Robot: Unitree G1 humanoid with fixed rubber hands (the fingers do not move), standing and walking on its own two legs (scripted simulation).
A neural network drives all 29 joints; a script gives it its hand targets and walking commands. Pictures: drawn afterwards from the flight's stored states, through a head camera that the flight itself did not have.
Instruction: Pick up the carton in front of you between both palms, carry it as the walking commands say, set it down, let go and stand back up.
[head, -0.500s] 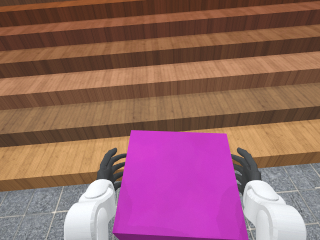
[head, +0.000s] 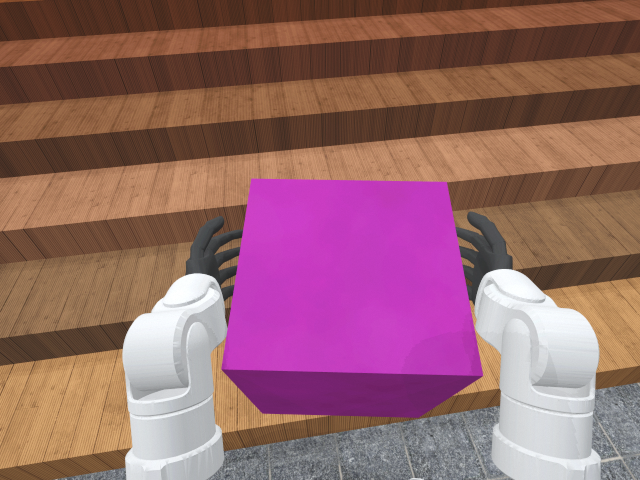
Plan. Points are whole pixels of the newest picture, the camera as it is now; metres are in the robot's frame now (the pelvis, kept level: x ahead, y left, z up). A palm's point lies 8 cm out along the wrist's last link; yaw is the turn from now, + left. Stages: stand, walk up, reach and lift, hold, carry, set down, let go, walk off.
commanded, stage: carry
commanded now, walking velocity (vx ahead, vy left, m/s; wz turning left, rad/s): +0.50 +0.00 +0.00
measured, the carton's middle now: (343, 311) +0.32 +0.00 +0.08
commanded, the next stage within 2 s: none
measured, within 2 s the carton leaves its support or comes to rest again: neither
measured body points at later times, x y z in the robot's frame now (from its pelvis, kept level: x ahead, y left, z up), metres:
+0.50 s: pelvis +0.34 -0.03 -0.01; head +0.41 -0.05 +0.43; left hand +0.71 +0.13 +0.12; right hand +0.72 -0.17 +0.11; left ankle +0.40 +0.08 -0.50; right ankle +0.23 -0.09 -0.74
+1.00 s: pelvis +0.73 -0.01 +0.15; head +0.76 +0.02 +0.60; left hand +1.11 +0.13 +0.32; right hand +1.10 -0.18 +0.34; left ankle +0.61 +0.06 -0.60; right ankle +0.90 -0.11 -0.38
